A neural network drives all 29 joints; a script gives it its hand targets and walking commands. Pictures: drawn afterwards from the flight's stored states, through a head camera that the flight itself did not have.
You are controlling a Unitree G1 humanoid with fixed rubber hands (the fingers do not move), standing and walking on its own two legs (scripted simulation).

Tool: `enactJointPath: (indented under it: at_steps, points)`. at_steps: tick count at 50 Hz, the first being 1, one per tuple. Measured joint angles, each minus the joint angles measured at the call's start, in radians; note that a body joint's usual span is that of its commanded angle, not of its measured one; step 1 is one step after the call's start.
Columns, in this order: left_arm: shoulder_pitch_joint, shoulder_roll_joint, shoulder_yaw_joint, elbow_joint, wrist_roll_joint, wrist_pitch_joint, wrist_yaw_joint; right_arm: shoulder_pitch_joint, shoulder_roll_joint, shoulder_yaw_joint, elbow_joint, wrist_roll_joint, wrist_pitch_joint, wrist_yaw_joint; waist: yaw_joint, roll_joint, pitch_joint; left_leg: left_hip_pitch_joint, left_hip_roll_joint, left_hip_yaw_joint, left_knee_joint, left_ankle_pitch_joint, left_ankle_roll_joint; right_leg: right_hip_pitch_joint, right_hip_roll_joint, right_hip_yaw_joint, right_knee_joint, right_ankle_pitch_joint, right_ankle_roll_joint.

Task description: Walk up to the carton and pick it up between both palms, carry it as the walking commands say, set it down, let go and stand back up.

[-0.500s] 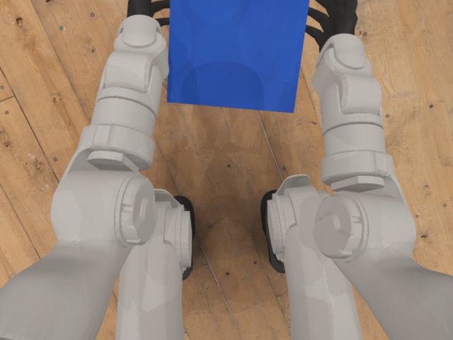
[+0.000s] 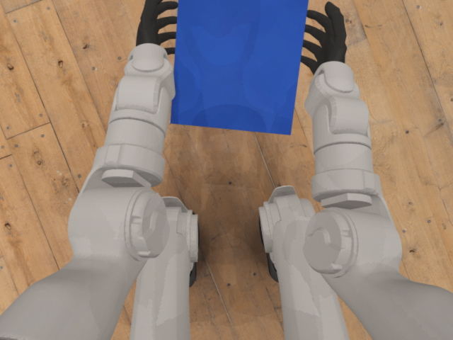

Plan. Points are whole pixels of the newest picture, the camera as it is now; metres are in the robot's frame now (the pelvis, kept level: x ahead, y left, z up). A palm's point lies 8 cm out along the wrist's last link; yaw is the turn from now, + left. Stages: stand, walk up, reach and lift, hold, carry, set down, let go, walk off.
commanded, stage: reach and lift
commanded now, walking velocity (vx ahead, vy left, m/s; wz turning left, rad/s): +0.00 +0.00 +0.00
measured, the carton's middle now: (236, 62) +0.54 -0.04 -0.18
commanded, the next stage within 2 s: none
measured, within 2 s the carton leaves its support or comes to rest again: neither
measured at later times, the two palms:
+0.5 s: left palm (136, 32) +0.53 +0.09 -0.01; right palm (352, 54) +0.49 -0.16 -0.02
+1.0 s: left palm (109, 12) +0.51 +0.09 +0.06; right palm (391, 36) +0.47 -0.16 +0.05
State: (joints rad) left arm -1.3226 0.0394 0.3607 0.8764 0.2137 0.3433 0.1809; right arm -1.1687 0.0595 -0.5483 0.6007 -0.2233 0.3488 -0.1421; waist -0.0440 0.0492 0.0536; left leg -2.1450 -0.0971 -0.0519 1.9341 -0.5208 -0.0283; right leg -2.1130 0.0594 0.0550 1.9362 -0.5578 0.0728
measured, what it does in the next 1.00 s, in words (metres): rises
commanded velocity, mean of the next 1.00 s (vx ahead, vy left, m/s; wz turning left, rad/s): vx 0.00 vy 0.00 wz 0.00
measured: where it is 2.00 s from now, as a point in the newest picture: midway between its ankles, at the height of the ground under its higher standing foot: (231, 259)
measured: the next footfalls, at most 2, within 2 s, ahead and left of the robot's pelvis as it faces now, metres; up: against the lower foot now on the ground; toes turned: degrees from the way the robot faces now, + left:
none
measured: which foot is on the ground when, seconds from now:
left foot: down 0.00-1.00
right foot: down 0.00-1.00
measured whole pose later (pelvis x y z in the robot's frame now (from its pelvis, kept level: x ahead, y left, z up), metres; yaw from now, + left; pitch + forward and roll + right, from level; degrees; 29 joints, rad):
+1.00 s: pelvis +0.02 +0.00 +0.10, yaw +0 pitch +39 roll -2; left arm -1.07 -0.10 0.45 0.81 0.35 0.36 0.19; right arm -0.94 0.14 -0.57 0.63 -0.29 0.37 -0.14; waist -0.05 0.03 -0.16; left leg -1.78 -0.08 -0.06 1.61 -0.51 -0.01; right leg -1.75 0.06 0.06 1.60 -0.53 0.06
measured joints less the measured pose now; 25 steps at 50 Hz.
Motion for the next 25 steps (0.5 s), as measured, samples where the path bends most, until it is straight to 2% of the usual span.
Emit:
enactJointPath:
  at_steps: [8,12,15,21,25]
  points:
    - [0.03,-0.033,0.061,-0.005,0.063,0.006,-0.004,0.006,0.013,-0.031,0.028,-0.047,0.008,0.02,-0.009,-0.018,-0.052,0.04,0.006,0.001,-0.041,-0.006,0.004,0.038,0.003,0.003,-0.044,-0.001,-0.002]
    - [0.082,-0.048,0.034,-0.046,0.06,0.018,0.002,0.049,0.022,-0.017,0.011,-0.04,0.011,0.025,-0.008,-0.021,-0.074,0.063,0.008,-0.001,-0.07,-0.006,0.005,0.061,0.003,0.003,-0.074,0.001,-0.003]
    - [0.107,-0.052,0.021,-0.056,0.048,0.023,0.004,0.082,0.031,-0.01,0.008,-0.03,0.005,0.016,-0.01,-0.019,-0.088,0.085,0.006,-0.003,-0.09,-0.005,0.006,0.084,0.0,0.002,-0.095,0.0,-0.004]
    - [0.115,-0.069,0.022,-0.044,0.06,0.025,0.014,0.111,0.049,-0.008,0.013,-0.024,0.001,-0.047,-0.009,-0.009,-0.119,0.125,0.002,-0.006,-0.125,0.0,0.009,0.127,-0.005,0.001,-0.132,0.003,-0.005]
    - [0.127,-0.09,0.042,-0.044,0.085,0.022,0.019,0.12,0.046,-0.013,0.018,-0.036,0.007,-0.039,-0.004,-0.007,-0.147,0.149,0.004,-0.006,-0.148,0.003,0.009,0.15,-0.004,0.003,-0.156,0.008,-0.004]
